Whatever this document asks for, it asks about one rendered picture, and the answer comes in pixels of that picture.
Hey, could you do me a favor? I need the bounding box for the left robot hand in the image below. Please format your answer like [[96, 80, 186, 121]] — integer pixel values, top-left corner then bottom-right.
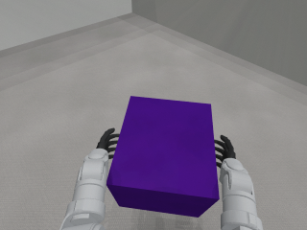
[[96, 128, 120, 159]]

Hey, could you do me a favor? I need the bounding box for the carton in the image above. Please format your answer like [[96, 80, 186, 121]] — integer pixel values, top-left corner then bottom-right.
[[106, 96, 220, 218]]

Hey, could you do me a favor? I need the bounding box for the robot right forearm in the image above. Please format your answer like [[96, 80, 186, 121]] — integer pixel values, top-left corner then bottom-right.
[[219, 158, 264, 230]]

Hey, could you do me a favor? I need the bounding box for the right robot hand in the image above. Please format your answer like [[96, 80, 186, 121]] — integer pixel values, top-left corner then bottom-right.
[[214, 135, 236, 168]]

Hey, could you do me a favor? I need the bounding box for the robot left forearm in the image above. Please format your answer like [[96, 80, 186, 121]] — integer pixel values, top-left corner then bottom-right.
[[59, 148, 109, 230]]

